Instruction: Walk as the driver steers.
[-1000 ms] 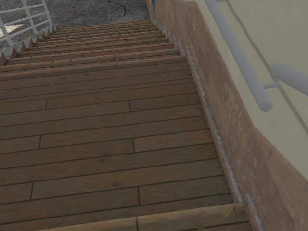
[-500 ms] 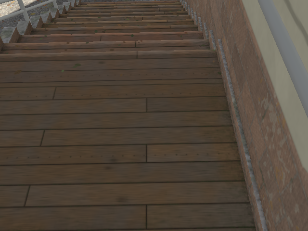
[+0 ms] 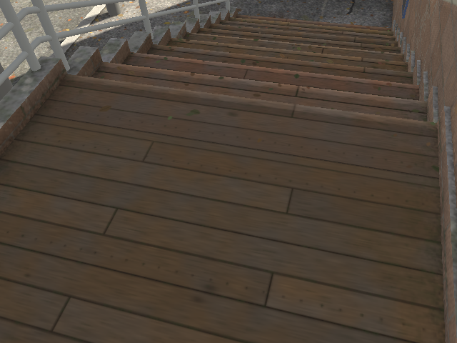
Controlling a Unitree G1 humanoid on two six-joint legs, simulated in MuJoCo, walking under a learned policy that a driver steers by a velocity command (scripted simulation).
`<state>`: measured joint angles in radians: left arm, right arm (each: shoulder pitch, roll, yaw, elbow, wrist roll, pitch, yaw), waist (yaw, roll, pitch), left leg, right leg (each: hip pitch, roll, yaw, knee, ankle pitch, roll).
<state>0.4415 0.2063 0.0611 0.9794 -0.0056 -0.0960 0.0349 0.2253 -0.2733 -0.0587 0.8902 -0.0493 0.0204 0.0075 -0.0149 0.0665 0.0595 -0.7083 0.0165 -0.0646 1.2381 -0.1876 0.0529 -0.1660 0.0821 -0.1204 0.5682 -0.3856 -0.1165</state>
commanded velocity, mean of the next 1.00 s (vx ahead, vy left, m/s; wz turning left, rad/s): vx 0.50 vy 0.00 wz -0.07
